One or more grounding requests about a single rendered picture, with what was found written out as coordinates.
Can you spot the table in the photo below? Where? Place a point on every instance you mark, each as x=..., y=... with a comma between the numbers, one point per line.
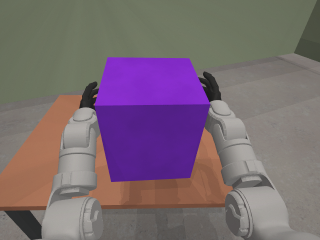
x=26, y=182

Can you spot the right robot hand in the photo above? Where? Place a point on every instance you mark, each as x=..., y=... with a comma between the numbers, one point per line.
x=212, y=89

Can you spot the left robot upper arm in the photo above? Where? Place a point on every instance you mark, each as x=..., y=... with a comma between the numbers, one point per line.
x=73, y=219

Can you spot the carton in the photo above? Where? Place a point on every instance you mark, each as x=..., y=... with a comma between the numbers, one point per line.
x=151, y=114

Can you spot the right robot forearm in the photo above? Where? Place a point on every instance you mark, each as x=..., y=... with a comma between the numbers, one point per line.
x=240, y=167

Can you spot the left robot hand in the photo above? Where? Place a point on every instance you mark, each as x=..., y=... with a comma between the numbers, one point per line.
x=87, y=97

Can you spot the right robot upper arm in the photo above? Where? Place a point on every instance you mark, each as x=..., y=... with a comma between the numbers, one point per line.
x=259, y=213

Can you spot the left robot forearm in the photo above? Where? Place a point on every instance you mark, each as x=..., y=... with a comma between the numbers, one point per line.
x=77, y=154

